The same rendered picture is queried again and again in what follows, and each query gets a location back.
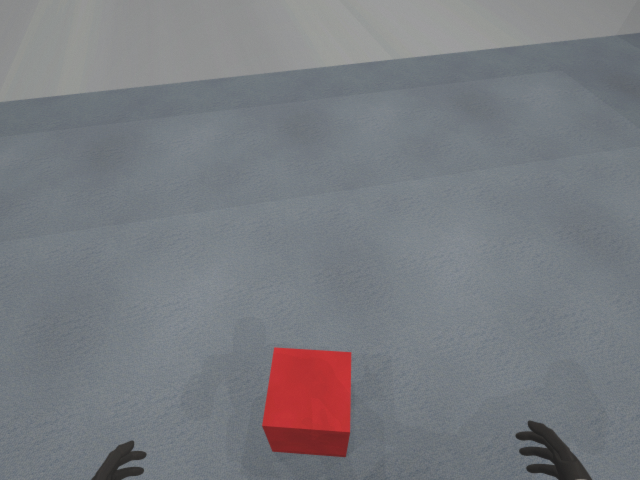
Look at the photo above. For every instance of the right robot hand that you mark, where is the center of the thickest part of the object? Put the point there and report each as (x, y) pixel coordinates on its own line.
(566, 464)

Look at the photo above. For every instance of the left robot hand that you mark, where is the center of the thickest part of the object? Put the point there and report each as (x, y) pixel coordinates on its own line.
(121, 455)

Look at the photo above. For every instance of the carton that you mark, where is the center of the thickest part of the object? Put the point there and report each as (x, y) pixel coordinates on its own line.
(308, 402)

